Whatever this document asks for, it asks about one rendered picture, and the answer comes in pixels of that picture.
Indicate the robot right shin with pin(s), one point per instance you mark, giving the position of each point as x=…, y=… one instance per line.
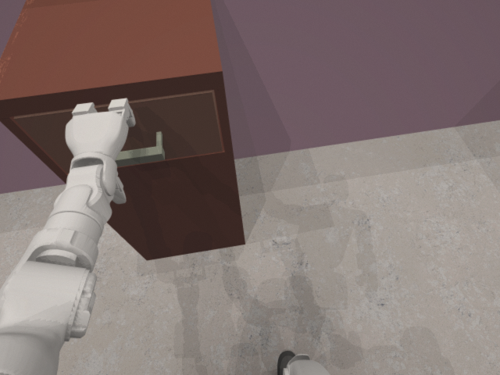
x=299, y=357

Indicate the left robot hand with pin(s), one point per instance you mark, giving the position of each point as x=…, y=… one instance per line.
x=101, y=132

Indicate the handle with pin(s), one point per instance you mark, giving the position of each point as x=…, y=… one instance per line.
x=142, y=155

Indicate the cabinet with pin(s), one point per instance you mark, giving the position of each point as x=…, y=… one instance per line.
x=67, y=52

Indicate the left robot forearm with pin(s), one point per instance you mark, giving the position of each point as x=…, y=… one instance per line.
x=71, y=234

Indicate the drawer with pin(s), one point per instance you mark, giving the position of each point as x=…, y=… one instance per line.
x=188, y=122

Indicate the right robot foot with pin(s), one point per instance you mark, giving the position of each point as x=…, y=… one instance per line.
x=283, y=360

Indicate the robot left upper arm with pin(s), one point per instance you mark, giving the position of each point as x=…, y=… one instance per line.
x=47, y=304

